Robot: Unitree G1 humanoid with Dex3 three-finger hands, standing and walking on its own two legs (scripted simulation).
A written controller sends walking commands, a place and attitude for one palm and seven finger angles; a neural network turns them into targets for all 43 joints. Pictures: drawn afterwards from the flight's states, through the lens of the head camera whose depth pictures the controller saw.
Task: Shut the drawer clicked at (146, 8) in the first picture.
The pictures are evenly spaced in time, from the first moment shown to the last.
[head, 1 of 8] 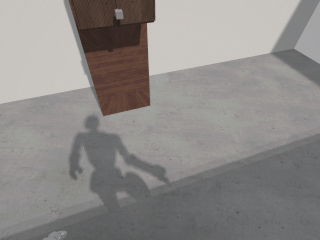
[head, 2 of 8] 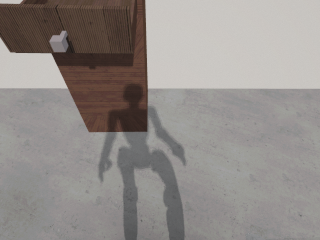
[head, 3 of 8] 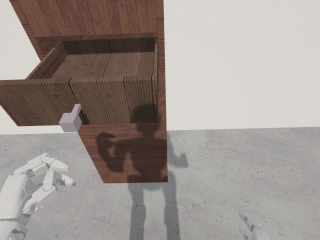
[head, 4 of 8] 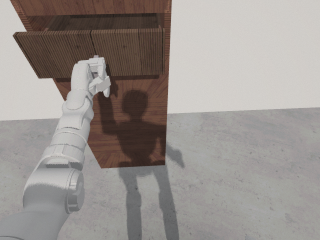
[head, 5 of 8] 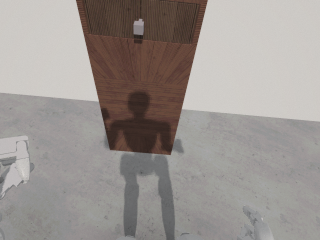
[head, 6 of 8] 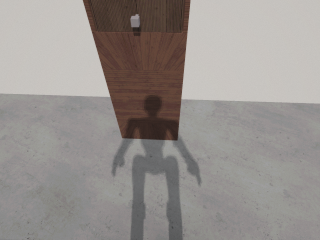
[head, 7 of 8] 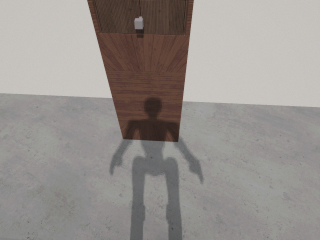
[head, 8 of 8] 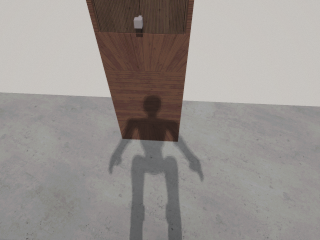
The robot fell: no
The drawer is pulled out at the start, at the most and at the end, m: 0.26 0.26 0.00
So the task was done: yes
